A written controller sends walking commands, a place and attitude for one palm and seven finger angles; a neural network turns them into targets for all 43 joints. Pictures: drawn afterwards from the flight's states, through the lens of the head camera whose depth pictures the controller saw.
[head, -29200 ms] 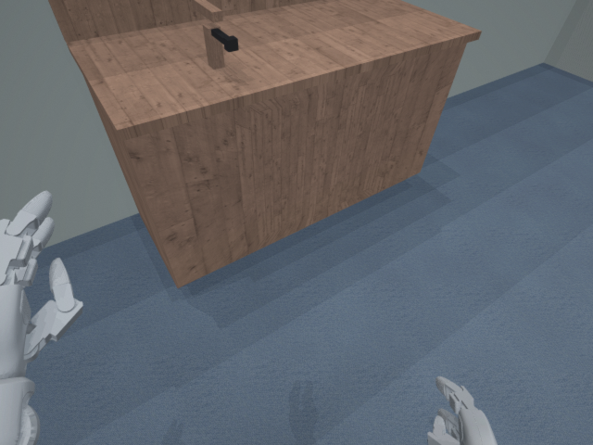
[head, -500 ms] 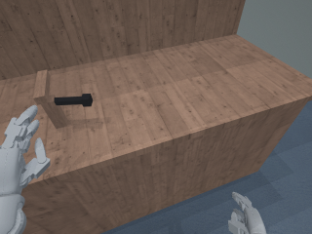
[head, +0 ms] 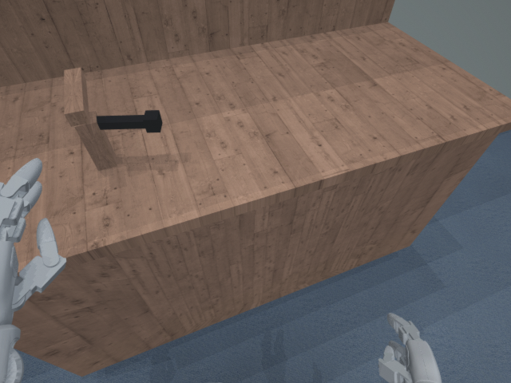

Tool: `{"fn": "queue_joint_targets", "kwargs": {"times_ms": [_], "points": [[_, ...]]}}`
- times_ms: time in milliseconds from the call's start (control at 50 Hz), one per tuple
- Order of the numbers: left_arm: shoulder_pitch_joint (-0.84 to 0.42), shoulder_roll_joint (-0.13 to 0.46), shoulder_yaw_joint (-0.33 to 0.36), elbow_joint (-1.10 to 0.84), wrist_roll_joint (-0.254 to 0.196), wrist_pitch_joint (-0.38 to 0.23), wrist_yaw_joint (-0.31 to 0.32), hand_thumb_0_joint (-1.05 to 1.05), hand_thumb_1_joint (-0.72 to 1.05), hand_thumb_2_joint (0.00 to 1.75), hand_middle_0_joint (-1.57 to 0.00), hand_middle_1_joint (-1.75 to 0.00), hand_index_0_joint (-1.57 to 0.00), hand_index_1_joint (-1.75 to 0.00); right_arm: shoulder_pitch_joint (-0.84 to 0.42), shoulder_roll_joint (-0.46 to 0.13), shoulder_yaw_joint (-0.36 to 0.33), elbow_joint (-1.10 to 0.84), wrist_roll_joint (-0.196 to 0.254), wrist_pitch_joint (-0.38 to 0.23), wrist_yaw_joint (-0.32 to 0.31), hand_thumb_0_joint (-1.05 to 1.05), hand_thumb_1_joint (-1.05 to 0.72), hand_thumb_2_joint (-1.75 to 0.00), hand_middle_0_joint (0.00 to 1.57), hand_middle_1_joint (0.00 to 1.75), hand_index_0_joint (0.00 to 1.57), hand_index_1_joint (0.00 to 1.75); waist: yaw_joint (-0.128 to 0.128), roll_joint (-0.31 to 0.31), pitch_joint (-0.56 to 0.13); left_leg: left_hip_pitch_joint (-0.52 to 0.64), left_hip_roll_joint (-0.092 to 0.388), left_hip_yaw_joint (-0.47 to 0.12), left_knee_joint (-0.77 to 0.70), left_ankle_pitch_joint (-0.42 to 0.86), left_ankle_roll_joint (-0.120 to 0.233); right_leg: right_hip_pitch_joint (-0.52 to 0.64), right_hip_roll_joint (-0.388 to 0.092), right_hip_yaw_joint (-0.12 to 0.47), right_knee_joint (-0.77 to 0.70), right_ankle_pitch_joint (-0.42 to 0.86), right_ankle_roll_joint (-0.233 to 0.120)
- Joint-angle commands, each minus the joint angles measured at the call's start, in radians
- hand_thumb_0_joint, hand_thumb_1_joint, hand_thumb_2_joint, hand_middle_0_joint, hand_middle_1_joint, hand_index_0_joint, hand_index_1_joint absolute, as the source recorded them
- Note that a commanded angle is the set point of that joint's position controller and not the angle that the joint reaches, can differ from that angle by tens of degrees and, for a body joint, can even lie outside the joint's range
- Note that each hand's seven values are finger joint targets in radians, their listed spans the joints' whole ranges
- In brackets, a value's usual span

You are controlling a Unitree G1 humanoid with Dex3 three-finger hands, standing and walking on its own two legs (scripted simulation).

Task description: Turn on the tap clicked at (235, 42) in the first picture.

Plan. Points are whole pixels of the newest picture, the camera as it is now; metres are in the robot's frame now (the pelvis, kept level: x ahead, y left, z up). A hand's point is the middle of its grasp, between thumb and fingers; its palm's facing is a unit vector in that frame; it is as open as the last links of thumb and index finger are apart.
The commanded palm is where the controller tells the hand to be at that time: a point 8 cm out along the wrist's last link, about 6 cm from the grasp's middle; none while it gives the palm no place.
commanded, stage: step back with the hand held close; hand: left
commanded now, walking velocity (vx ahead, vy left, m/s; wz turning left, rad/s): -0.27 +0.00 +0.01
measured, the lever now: (152, 121) +0.51 +0.23 +0.12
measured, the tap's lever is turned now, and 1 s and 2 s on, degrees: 72 72 72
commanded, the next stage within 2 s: stop stepping back and stand still in 0.58 s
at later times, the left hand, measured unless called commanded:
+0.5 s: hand out of the picture +0.12 +0.29 +0.17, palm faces +0.49 -0.81 -0.32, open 7.4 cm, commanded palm +0.07 +0.30 +0.18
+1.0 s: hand out of the picture -0.01 +0.28 +0.17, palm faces +0.27 -0.89 -0.38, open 7.4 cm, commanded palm -0.05 +0.33 +0.18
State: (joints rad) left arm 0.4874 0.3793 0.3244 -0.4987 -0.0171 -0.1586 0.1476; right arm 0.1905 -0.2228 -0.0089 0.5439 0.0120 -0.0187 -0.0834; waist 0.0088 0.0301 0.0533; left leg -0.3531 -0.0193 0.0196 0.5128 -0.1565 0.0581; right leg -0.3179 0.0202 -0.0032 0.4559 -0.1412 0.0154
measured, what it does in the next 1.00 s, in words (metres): walks backwards: right foot, then left foot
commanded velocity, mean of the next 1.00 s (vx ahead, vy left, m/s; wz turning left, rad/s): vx -0.13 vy -0.04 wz -0.03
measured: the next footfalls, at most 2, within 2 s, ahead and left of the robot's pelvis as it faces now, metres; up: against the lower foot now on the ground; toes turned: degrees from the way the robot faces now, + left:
right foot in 0.62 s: -0.17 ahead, -0.13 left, +0.00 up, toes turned +1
left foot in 0.76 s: -0.01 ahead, +0.09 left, +0.00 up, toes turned -3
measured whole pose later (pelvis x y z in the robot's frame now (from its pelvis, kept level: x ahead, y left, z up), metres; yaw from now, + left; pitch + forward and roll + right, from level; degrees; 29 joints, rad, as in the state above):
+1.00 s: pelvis -0.23 +0.06 +0.00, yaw -5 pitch -1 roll -1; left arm 0.55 0.43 0.33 -0.65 -0.06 -0.06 0.14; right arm 0.24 -0.20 0.00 0.60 -0.01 -0.07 -0.05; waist 0.01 -0.06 0.00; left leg -0.50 -0.04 0.07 0.64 -0.32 -0.04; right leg -0.19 0.07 -0.04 0.42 -0.34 -0.11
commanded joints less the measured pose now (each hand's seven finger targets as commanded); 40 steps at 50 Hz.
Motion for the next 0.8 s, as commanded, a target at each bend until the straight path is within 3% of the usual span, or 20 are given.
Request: {"fn": "queue_joint_targets", "kwargs": {"times_ms": [0, 60, 140, 180, 260, 300, 320, 380, 500, 540, 560, 580, 600, 620, 640, 680, 700, 720, 760, 780], "points": [[-0.057, 0.127, 0.122, -0.198, 0.021, -0.073, 0.025, 0.0, 0.9, 0.9, -0.2, -0.3, -0.2, -0.3, -0.113, -0.141, -0.053, -0.161, 0.0, -0.064, -0.019, 0.0, -0.9, -0.9, 0.2, 0.3, 0.2, 0.3, 0.011, 0.117, -0.136, -0.316, 0.186, -0.24, -0.299, -0.522, 0.057, 0.328, 0.029, 0.048, 0.148, -0.024, 0.005], [-0.057, 0.136, 0.138, -0.2, 0.026, -0.076, 0.02, 0.0, 0.9, 0.9, -0.2, -0.3, -0.2, -0.3, -0.106, -0.136, -0.057, -0.153, -0.006, -0.072, -0.016, 0.0, -0.9, -0.9, 0.2, 0.3, 0.2, 0.3, 0.008, 0.041, -0.129, -0.341, 0.158, -0.207, -0.201, -0.527, 0.06, 0.295, 0.005, 0.111, 0.115, -0.03, -0.006], [-0.094, 0.143, 0.104, -0.249, -0.002, -0.063, 0.03, 0.0, 0.9, 0.9, -0.2, -0.3, -0.2, -0.3, -0.074, -0.1, -0.051, -0.11, -0.008, -0.073, -0.003, 0.0, -0.9, -0.9, 0.2, 0.3, 0.2, 0.3, -0.014, -0.168, -0.151, 0.009, 0.033, -0.076, 0.154, -0.246, -0.033, -0.094, -0.201, 0.318, -0.156, -0.149, -0.112], [-0.129, 0.167, 0.109, -0.281, -0.008, -0.06, 0.042, 0.0, 0.9, 0.9, -0.2, -0.3, -0.2, -0.3, -0.075, -0.091, -0.05, -0.088, -0.01, -0.076, -0.001, 0.0, -0.9, -0.9, 0.2, 0.3, 0.2, 0.3, -0.025, -0.156, -0.185, 0.111, 0.021, -0.05, 0.231, -0.183, -0.047, -0.162, -0.25, 0.316, -0.176, -0.106, -0.139], [-0.1, 0.176, 0.13, -0.281, -0.009, -0.072, 0.049, 0.0, 0.9, 0.9, -0.2, -0.3, -0.2, -0.3, -0.099, -0.106, -0.041, -0.105, -0.002, -0.074, -0.01, 0.0, -0.9, -0.9, 0.2, 0.3, 0.2, 0.3, -0.016, -0.017, -0.118, 0.05, 0.084, -0.143, 0.012, -0.318, -0.018, -0.211, -0.118, 0.165, -0.079, -0.262, -0.061], [-0.093, 0.155, 0.155, -0.306, 0.008, -0.085, 0.048, 0.0, 0.9, 0.9, -0.2, -0.3, -0.2, -0.3, -0.131, -0.136, -0.041, -0.126, -0.012, -0.088, -0.022, 0.0, -0.9, -0.9, 0.2, 0.3, 0.2, 0.3, -0.006, 0.279, -0.138, -0.27, 0.277, -0.377, -0.355, -0.629, 0.054, 0.095, 0.055, 0.04, 0.3, -0.213, 0.003], [-0.102, 0.172, 0.178, -0.311, 0.02, -0.085, 0.049, 0.0, 0.9, 0.9, -0.2, -0.3, -0.2, -0.3, -0.118, -0.121, -0.049, -0.121, -0.022, -0.099, -0.023, 0.0, -0.9, -0.9, 0.2, 0.3, 0.2, 0.3, -0.001, 0.289, -0.196, -0.352, 0.36, -0.463, -0.469, -0.653, 0.095, 0.214, 0.102, 0.045, 0.584, -0.226, 0.012], [-0.081, 0.155, 0.167, -0.25, -0.009, -0.075, 0.045, 0.0, 0.9, 0.9, -0.2, -0.3, -0.2, -0.3, -0.114, -0.104, -0.071, -0.087, -0.02, -0.124, -0.004, 0.0, -0.9, -0.9, 0.2, 0.3, 0.2, 0.3, 0.013, 0.079, -0.227, -0.069, 0.339, -0.319, -0.351, -0.397, 0.076, 0.018, 0.074, 0.081, 0.645, -0.312, 0.0], [-0.181, 0.08, 0.017, -0.239, -0.03, -0.024, 0.032, 0.0, 0.9, 0.9, -0.2, -0.3, -0.2, -0.3, -0.128, -0.088, -0.028, -0.028, -0.025, -0.117, 0.017, 0.0, -0.9, -0.9, 0.2, 0.3, 0.2, 0.3, 0.012, 0.224, -0.207, 0.074, 0.226, -0.124, -0.434, -0.319, -0.069, 0.115, 0.099, -0.044, 0.141, -0.385, -0.05], [-0.205, 0.126, 0.037, -0.254, -0.037, -0.042, 0.022, 0.0, 0.9, 0.9, -0.2, -0.3, -0.2, -0.3, -0.111, -0.077, -0.03, -0.018, -0.027, -0.094, 0.023, 0.0, -0.9, -0.9, 0.2, 0.3, 0.2, 0.3, 0.008, 0.077, -0.218, 0.181, 0.159, -0.031, -0.194, -0.17, -0.141, 0.049, -0.023, 0.055, -0.233, -0.274, -0.113], [-0.209, 0.17, 0.067, -0.27, -0.031, -0.059, 0.019, 0.0, 0.9, 0.9, -0.2, -0.3, -0.2, -0.3, -0.103, -0.059, -0.028, -0.009, -0.022, -0.075, 0.022, 0.0, -0.9, -0.9, 0.2, 0.3, 0.2, 0.3, 0.008, -0.118, -0.217, 0.266, 0.094, -0.001, 0.134, -0.091, -0.142, -0.125, -0.222, 0.298, -0.335, -0.164, -0.179], [-0.248, 0.222, 0.102, -0.334, -0.025, -0.076, 0.021, 0.0, 0.9, 0.9, -0.2, -0.3, -0.2, -0.3, -0.143, -0.055, -0.017, -0.013, -0.032, -0.078, 0.017, 0.0, -0.9, -0.9, 0.2, 0.3, 0.2, 0.3, 0.027, -0.159, -0.196, 0.168, 0.028, 0.002, 0.34, -0.234, -0.135, -0.162, -0.35, 0.363, -0.318, 0.126, -0.227], [-0.244, 0.242, 0.128, -0.326, -0.019, -0.084, 0.018, 0.0, 0.9, 0.9, -0.2, -0.3, -0.2, -0.3, -0.173, -0.033, 0.014, -0.035, -0.052, -0.091, 0.013, 0.0, -0.9, -0.9, 0.2, 0.3, 0.2, 0.3, 0.035, -0.104, -0.196, 0.033, 0.046, 0.004, 0.374, -0.244, -0.119, -0.037, -0.349, 0.296, -0.199, 0.489, -0.213], [-0.24, 0.171, 0.058, -0.262, -0.027, -0.067, -0.006, 0.0, 0.9, 0.9, -0.2, -0.3, -0.2, -0.3, -0.152, -0.039, -0.01, -0.049, -0.016, -0.088, 0.008, 0.0, -0.9, -0.9, 0.2, 0.3, 0.2, 0.3, 0.007, -0.303, -0.249, -0.055, 0.016, -0.019, 0.403, -0.204, -0.105, 0.121, -0.287, 0.2, -0.087, 0.652, -0.164], [-0.235, 0.182, 0.091, -0.24, -0.026, -0.05, -0.014, 0.0, 0.9, 0.9, -0.2, -0.3, -0.2, -0.3, -0.165, -0.062, -0.026, -0.074, 0.002, -0.081, 0.0, 0.0, -0.9, -0.9, 0.2, 0.3, 0.2, 0.3, 0.004, -0.371, -0.204, -0.052, 0.027, -0.013, 0.362, -0.173, -0.095, 0.131, -0.26, 0.172, -0.053, 0.719, -0.142], [-0.211, 0.188, 0.115, -0.21, -0.042, -0.024, -0.028, 0.0, 0.9, 0.9, -0.2, -0.3, -0.2, -0.3, -0.17, -0.073, -0.018, -0.074, 0.006, -0.064, -0.011, 0.0, -0.9, -0.9, 0.2, 0.3, 0.2, 0.3, -0.022, -0.143, -0.148, 0.105, 0.012, 0.015, 0.086, 0.034, -0.094, 0.027, -0.187, 0.068, 0.056, 0.498, -0.078], [-0.128, 0.148, 0.111, -0.191, -0.052, -0.012, -0.029, 0.0, 0.9, 0.9, -0.2, -0.3, -0.2, -0.3, -0.152, -0.084, -0.022, -0.08, 0.012, -0.069, -0.011, 0.0, -0.9, -0.9, 0.2, 0.3, 0.2, 0.3, -0.015, 0.098, -0.2, 0.232, 0.093, -0.087, -0.086, 0.34, -0.067, -0.026, -0.068, 0.013, 0.164, 0.18, -0.017], [-0.086, 0.154, 0.119, -0.222, -0.056, -0.012, -0.022, 0.0, 0.9, 0.9, -0.2, -0.3, -0.2, -0.3, -0.145, -0.106, -0.035, -0.096, 0.006, -0.083, -0.001, 0.0, -0.9, -0.9, 0.2, 0.3, 0.2, 0.3, 0.006, 0.318, -0.269, 0.28, 0.235, -0.242, -0.214, 0.407, -0.026, -0.039, 0.044, 0.003, 0.278, -0.318, 0.008], [-0.074, 0.15, 0.126, -0.191, -0.06, -0.013, -0.007, 0.0, 0.9, 0.9, -0.2, -0.3, -0.2, -0.3, -0.112, -0.1, -0.043, -0.096, 0.004, -0.115, 0.016, 0.0, -0.9, -0.9, 0.2, 0.3, 0.2, 0.3, 0.011, 0.159, -0.234, 0.151, 0.279, -0.394, -0.406, -0.259, -0.008, -0.006, 0.084, 0.055, 0.413, -0.401, -0.014], [-0.067, 0.196, 0.154, -0.278, -0.081, -0.009, -0.001, 0.0, 0.9, 0.9, -0.2, -0.3, -0.2, -0.3, -0.128, -0.095, -0.039, -0.114, -0.004, -0.126, 0.02, 0.0, -0.9, -0.9, 0.2, 0.3, 0.2, 0.3, 0.012, 0.194, -0.257, 0.138, 0.273, -0.431, -0.482, -0.452, -0.08, 0.014, 0.079, 0.056, 0.406, -0.386, -0.02]]}}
